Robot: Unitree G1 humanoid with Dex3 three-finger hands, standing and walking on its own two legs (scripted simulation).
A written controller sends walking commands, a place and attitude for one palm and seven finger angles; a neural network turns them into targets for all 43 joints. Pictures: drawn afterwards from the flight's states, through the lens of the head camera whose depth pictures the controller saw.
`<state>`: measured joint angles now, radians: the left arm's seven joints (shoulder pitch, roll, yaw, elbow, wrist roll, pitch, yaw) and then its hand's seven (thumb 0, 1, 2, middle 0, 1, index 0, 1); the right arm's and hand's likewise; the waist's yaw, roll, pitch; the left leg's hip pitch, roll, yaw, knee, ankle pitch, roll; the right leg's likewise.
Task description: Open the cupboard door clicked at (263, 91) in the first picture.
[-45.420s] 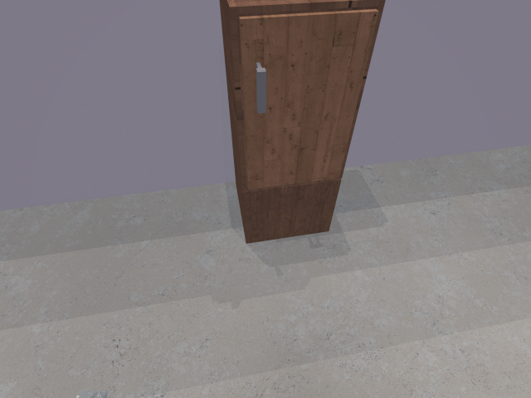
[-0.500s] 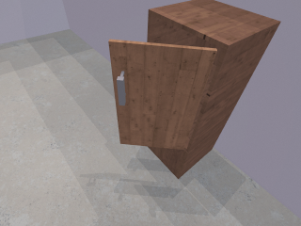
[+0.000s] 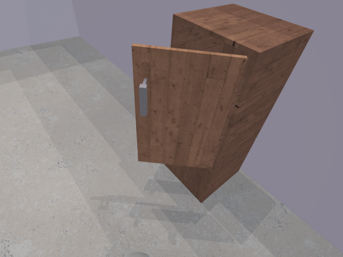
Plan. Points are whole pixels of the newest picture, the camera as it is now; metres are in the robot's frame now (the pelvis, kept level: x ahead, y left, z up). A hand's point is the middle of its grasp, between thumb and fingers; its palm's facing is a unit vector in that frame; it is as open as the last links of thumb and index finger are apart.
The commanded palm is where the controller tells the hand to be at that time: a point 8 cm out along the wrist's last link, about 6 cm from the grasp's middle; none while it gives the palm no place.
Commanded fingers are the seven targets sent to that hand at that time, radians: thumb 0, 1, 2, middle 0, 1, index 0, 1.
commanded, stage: shuffle to correct the standing spot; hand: left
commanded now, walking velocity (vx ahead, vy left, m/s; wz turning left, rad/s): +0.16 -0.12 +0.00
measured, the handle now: (144, 97) +0.62 +0.15 +0.03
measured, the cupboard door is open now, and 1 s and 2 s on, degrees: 46 46 46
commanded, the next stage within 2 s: come to a stop and stand still in 0.66 s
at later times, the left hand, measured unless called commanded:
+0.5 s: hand out of the picture +0.05 +0.17 -0.17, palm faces -0.05 -0.98 -0.20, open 7.4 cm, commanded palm none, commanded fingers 0.00 0.90 0.90 -0.20 -0.30 -0.20 -0.30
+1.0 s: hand out of the picture +0.09 +0.13 -0.18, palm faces +0.05 -0.99 -0.14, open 7.4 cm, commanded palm none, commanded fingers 0.00 0.90 0.90 -0.20 -0.30 -0.20 -0.30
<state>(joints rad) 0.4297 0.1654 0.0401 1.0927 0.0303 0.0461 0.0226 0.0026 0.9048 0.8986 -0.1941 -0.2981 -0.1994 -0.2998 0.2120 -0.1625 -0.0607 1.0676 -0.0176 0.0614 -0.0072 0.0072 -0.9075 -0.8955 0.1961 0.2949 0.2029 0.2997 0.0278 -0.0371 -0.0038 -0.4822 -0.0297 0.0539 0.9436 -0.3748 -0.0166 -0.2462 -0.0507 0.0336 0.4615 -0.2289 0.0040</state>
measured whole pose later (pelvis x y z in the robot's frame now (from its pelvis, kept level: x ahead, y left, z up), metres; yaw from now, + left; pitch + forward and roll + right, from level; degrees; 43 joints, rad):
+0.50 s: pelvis -0.01 -0.02 +0.00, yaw -3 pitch +2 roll +0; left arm 0.26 0.19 0.06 1.00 0.02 0.02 0.00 0.01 0.91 0.90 -0.19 -0.30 -0.20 -0.30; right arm 0.45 -0.12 -0.06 1.12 -0.04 0.01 -0.03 0.01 -0.91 -0.90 0.20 0.30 0.20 0.30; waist -0.06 -0.01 -0.02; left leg -0.35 0.02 0.06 0.57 -0.33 0.01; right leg -0.17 -0.02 -0.07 0.40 -0.28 -0.03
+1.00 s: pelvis +0.09 -0.03 +0.00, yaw -1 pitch +0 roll +0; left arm 0.28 0.14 0.04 1.05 0.02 0.03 0.01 0.01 0.91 0.90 -0.19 -0.30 -0.20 -0.30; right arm 0.12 -0.14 -0.04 1.03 -0.02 -0.02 -0.05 -0.01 -0.94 -0.90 0.20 0.30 0.20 0.30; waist 0.02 -0.04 0.09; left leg -0.28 0.04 0.14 0.53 -0.24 0.02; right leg -0.36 -0.07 -0.06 0.78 -0.38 0.02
